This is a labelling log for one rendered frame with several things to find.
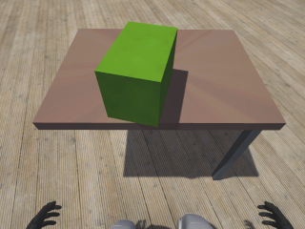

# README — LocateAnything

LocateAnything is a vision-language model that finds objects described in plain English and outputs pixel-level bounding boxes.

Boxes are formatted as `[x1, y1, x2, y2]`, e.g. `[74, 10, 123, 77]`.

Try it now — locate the robot thigh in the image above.
[176, 214, 213, 229]
[110, 219, 136, 229]

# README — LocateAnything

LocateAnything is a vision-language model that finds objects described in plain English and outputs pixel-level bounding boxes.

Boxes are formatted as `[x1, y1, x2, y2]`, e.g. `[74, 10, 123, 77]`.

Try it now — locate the robot left thigh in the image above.
[110, 219, 136, 229]

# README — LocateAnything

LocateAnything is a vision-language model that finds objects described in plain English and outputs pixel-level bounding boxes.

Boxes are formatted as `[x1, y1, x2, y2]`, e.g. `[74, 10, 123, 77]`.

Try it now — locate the robot left hand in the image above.
[26, 201, 62, 229]

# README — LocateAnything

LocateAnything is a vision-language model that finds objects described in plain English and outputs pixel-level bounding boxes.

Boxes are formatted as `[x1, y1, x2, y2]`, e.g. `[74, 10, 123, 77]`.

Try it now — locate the robot right thigh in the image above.
[176, 214, 213, 229]

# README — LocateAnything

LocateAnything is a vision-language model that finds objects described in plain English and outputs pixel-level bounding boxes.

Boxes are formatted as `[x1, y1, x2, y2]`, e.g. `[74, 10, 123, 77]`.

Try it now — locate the carton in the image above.
[94, 21, 178, 128]

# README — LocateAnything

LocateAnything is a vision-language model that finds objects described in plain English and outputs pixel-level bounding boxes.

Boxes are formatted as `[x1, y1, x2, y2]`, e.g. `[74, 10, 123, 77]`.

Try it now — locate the table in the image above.
[32, 29, 286, 180]

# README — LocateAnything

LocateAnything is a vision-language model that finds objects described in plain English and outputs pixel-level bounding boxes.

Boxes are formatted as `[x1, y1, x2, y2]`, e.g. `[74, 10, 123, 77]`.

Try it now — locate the robot right hand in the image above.
[257, 201, 294, 229]

